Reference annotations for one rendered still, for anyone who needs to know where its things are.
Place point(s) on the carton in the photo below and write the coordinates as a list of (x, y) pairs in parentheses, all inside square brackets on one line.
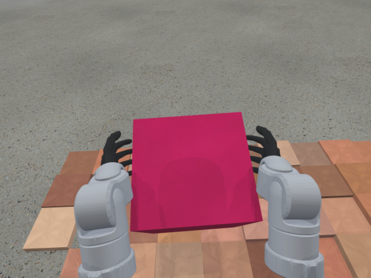
[(192, 173)]

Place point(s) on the left robot hand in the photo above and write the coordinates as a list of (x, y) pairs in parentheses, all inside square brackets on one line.
[(110, 148)]

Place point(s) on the left robot forearm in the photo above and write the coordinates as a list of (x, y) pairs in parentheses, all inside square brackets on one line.
[(102, 224)]

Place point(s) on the right robot forearm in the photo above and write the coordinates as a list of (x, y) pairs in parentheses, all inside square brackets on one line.
[(294, 211)]

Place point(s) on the right robot hand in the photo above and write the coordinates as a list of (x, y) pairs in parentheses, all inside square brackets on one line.
[(269, 146)]

